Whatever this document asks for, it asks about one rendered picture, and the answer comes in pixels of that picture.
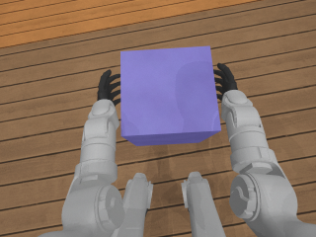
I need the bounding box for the left robot shin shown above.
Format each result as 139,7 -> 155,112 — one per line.
125,173 -> 147,189

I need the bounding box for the robot left upper arm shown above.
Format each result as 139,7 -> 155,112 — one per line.
38,184 -> 125,237

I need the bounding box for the carton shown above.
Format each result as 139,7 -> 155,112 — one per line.
120,45 -> 221,146

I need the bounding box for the robot right forearm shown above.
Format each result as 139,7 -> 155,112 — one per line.
221,90 -> 298,209

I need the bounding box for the robot left forearm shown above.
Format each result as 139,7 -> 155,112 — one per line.
61,99 -> 119,222

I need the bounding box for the robot shin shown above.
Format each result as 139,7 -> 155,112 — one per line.
187,171 -> 210,189
125,173 -> 147,189

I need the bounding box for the robot left hand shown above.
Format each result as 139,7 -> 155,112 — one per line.
97,69 -> 121,106

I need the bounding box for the robot right hand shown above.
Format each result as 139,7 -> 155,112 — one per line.
213,63 -> 238,101

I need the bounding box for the right robot shin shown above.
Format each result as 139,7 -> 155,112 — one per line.
187,171 -> 210,189

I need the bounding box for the robot right upper arm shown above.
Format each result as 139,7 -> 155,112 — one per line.
229,172 -> 316,237

